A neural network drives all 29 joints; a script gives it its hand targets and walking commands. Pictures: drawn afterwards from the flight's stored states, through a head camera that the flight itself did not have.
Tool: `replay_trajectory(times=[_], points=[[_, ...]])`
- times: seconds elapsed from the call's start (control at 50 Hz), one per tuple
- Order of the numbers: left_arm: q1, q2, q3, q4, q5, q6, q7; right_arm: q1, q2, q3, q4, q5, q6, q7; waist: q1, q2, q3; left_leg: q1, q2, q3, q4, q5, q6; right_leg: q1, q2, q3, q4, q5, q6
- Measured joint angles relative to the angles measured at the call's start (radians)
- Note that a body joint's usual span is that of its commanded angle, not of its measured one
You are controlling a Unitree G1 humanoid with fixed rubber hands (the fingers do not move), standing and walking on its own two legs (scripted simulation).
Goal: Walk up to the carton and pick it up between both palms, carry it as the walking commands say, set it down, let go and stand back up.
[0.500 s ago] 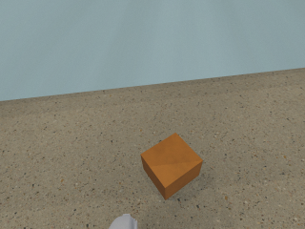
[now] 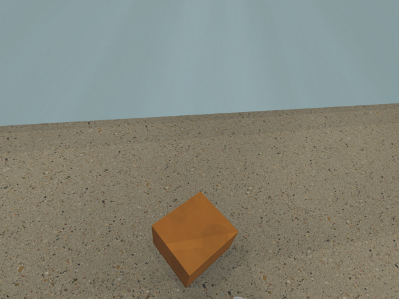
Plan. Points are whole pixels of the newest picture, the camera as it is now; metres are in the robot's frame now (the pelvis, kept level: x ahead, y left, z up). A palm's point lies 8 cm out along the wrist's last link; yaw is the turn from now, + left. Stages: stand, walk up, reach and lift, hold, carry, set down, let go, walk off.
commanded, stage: walk up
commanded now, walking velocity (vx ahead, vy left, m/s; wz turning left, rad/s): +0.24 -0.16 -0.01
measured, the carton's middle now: (193, 237) +0.51 -0.05 -0.68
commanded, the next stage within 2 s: none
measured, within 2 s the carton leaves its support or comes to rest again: neither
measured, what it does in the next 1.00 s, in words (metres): steps on the spot: right foot, then left foot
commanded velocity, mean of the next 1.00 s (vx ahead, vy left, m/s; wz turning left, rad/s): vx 0.07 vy -0.03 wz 0.10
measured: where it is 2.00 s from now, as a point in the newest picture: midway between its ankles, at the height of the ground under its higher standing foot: outside the picture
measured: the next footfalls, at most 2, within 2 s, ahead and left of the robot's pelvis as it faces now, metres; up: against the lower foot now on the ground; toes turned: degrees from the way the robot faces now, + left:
right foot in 0.16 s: +0.10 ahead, -0.18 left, +0.00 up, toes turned -7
left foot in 0.52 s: +0.15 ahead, +0.07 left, +0.00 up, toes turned +6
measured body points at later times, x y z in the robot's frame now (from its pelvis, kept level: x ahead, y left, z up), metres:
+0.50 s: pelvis +0.07 -0.05 -0.01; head +0.09 -0.06 +0.44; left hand +0.07 +0.18 -0.16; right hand +0.13 -0.29 -0.17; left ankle +0.11 +0.07 -0.75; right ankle +0.06 -0.17 -0.75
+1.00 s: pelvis +0.06 -0.05 -0.01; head +0.10 -0.05 +0.43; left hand +0.05 +0.21 -0.16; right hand +0.09 -0.29 -0.17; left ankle +0.11 +0.06 -0.75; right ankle +0.03 -0.17 -0.72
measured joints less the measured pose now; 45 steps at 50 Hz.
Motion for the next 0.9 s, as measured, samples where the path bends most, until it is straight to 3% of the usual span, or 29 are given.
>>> replay_trajectory(times=[0.12, 0.16, 0.22, 0.32, 0.44, 0.52, 0.56, 0.64, 0.82, 0.9], points=[[-0.043, -0.025, -0.015, -0.016, -0.013, -0.013, 0.000, 0.017, 0.008, -0.004, 0.001, -0.006, 0.012, 0.002, -0.021, 0.015, -0.001, -0.002, 0.006, 0.009, 0.038, -0.040, -0.036, 0.117, 0.012, -0.025, -0.282, -0.028, -0.006], [-0.042, -0.032, -0.016, -0.019, -0.013, -0.041, 0.014, 0.026, 0.008, -0.001, 0.005, -0.004, 0.019, 0.006, -0.011, 0.014, -0.004, -0.037, -0.001, 0.008, 0.130, -0.105, -0.038, 0.181, 0.004, -0.036, -0.397, 0.028, -0.018], [-0.024, -0.072, -0.021, 0.006, -0.009, -0.066, 0.036, -0.013, -0.010, 0.005, 0.004, 0.003, 0.042, 0.003, 0.013, 0.071, 0.010, -0.135, -0.021, -0.069, 0.376, -0.255, -0.018, 0.191, 0.022, -0.041, -0.378, 0.022, -0.041], [0.048, -0.084, -0.020, 0.041, -0.011, -0.072, 0.054, -0.083, -0.007, -0.003, -0.012, 0.005, 0.055, 0.021, 0.047, 0.085, -0.001, -0.235, -0.047, -0.068, 0.563, -0.165, -0.020, 0.280, 0.019, -0.046, -0.490, 0.039, -0.051], [0.085, -0.095, -0.036, 0.081, -0.015, -0.076, 0.069, -0.180, -0.007, 0.011, -0.028, 0.024, 0.065, 0.001, 0.069, 0.088, 0.026, -0.195, -0.073, -0.095, 0.351, -0.130, -0.029, 0.322, 0.030, -0.057, -0.509, 0.031, -0.048], [0.090, -0.102, -0.042, 0.109, -0.018, -0.053, 0.072, -0.197, -0.006, 0.015, -0.030, 0.026, 0.058, -0.009, 0.066, 0.094, 0.020, -0.088, -0.071, -0.071, 0.133, -0.003, 0.000, 0.316, 0.053, -0.078, -0.442, -0.019, -0.033], [0.083, -0.091, -0.045, 0.116, -0.021, -0.041, 0.075, -0.200, 0.013, 0.018, -0.011, 0.022, 0.054, -0.014, 0.077, 0.051, 0.023, -0.065, -0.088, -0.057, 0.121, -0.032, 0.030, 0.319, 0.034, -0.068, -0.415, -0.038, -0.025], [0.096, -0.087, -0.046, 0.123, -0.027, -0.023, 0.074, -0.199, 0.034, 0.027, 0.011, 0.027, 0.056, -0.014, 0.076, 0.003, 0.004, -0.033, -0.106, -0.035, 0.076, -0.025, 0.043, 0.340, 0.021, -0.045, -0.452, -0.021, -0.014], [0.123, -0.084, -0.047, 0.155, -0.022, -0.020, 0.076, -0.168, 0.057, 0.028, 0.053, 0.033, 0.050, -0.009, 0.063, 0.004, 0.009, -0.004, -0.119, -0.028, 0.022, 0.003, 0.049, 0.363, 0.012, -0.040, -0.498, 0.005, -0.003], [0.114, -0.055, -0.030, 0.095, -0.009, -0.006, 0.093, -0.143, 0.054, 0.006, 0.008, 0.026, 0.073, -0.004, 0.040, 0.021, 0.026, -0.074, -0.129, -0.070, 0.086, -0.007, 0.052, 0.296, 0.010, -0.058, -0.378, -0.072, -0.002]])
